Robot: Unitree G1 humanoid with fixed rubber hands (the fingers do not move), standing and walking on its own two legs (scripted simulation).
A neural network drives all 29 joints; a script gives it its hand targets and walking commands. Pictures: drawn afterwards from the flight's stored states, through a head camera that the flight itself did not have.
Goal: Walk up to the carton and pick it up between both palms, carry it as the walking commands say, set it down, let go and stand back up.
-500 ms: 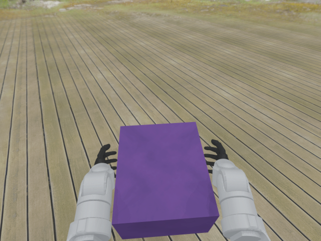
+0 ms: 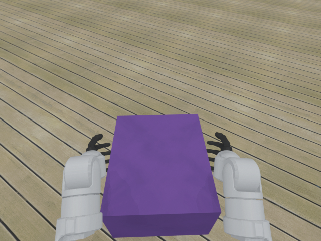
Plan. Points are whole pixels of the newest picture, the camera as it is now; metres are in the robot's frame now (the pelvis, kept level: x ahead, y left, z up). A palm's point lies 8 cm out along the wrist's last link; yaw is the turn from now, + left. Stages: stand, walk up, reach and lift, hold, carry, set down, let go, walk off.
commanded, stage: carry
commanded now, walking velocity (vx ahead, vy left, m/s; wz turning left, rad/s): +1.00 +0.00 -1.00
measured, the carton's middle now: (159, 170) +0.31 +0.00 +0.00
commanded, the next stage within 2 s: none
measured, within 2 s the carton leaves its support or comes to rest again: neither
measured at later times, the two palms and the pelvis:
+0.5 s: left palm (160, 73) +0.68 -0.02 +0.08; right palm (244, 92) +0.53 -0.30 +0.09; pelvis +0.33 -0.04 +0.00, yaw -29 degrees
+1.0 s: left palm (215, 51) +0.99 -0.33 +0.02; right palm (276, 68) +0.77 -0.55 +0.05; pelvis +0.67 -0.23 -0.01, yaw -53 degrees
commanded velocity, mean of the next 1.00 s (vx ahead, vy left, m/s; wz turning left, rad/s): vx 1.00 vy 0.00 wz -1.00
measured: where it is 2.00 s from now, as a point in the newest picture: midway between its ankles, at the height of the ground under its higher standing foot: (255, 148)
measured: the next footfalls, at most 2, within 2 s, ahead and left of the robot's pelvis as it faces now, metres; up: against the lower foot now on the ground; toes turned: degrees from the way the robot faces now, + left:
right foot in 0.08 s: +0.10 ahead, -0.09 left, +0.00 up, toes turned -9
left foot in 0.30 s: +0.33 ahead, +0.11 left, +0.00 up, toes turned -11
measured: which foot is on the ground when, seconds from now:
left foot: down 0.00-0.08, up 0.10-0.28, down 0.30-0.68, up 0.70-0.90, down 0.92-1.00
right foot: up 0.00-0.06, down 0.08-0.36, up 0.38-0.64, down 0.66-0.94, up 0.96-1.00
